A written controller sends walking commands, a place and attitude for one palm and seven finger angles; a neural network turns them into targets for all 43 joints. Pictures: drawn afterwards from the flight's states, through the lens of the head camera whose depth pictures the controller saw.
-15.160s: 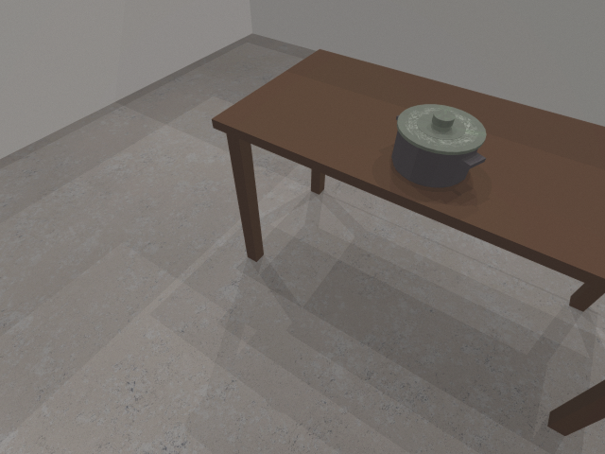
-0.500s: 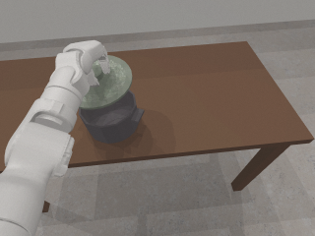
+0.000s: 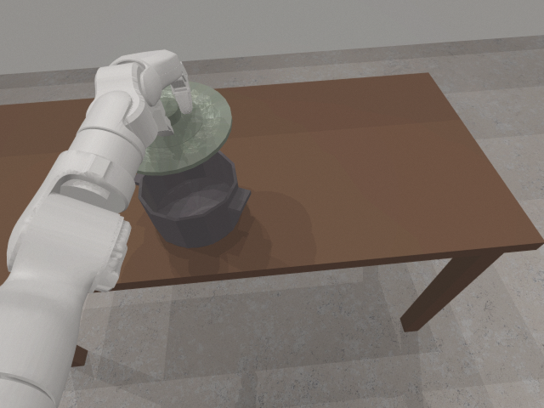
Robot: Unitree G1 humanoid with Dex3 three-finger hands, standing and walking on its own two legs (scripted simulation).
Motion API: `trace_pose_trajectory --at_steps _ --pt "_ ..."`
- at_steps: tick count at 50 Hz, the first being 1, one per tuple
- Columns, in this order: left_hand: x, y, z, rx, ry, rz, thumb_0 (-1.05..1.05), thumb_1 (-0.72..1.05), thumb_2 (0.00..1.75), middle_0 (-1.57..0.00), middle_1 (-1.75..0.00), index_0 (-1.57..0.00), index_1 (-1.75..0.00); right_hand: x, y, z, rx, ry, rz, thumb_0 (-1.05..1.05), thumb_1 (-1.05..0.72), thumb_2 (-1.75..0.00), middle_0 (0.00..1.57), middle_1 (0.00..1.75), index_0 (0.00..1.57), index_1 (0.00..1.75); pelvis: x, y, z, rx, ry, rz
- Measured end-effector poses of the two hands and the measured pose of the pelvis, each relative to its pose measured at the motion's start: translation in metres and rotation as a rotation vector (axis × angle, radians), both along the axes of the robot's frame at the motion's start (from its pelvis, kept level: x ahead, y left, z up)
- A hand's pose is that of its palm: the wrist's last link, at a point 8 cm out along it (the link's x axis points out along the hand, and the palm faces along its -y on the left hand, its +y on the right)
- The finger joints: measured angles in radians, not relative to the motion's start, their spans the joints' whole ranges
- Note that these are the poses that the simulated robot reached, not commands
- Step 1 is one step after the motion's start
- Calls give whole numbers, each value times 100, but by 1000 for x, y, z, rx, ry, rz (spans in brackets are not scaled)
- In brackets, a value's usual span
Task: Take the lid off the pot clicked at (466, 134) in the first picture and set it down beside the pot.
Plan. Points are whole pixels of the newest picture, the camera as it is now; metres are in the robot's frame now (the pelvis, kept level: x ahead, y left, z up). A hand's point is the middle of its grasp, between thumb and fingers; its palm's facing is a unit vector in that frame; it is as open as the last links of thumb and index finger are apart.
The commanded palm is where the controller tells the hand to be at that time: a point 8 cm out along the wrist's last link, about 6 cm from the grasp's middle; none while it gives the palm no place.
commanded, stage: move the lid sideways beside the pot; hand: left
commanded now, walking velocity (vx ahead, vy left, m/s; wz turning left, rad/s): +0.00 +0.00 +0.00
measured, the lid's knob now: (164, 112) +0.52 +0.13 +0.16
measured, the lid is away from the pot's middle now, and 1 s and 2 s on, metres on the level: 0.00 0.11 0.22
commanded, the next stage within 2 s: none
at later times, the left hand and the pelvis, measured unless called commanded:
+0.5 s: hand (121, 117) +0.50 +0.18 +0.17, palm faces -0.36 -0.10 -0.93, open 7.4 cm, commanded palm +0.50 +0.20 +0.25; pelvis +0.00 +0.00 +0.00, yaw +0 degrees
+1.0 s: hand (81, 116) +0.50 +0.24 +0.18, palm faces -0.33 -0.08 -0.94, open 7.3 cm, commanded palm +0.50 +0.25 +0.25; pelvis +0.01 +0.01 +0.00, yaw +0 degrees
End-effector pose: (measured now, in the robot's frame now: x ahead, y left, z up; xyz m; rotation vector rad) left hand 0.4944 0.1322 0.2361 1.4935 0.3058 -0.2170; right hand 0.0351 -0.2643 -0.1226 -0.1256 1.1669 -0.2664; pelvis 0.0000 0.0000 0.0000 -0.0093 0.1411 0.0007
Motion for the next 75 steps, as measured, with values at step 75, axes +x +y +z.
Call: trace_pose_trajectory --at_steps 75 --pt "-12 171 -11 19 73 169 4 26 66 -60 -97 -71 -101 -13 -8 18 -103 132 -27 0 -91 -89 20 30 20 30 4 13 -1 -26 11 20"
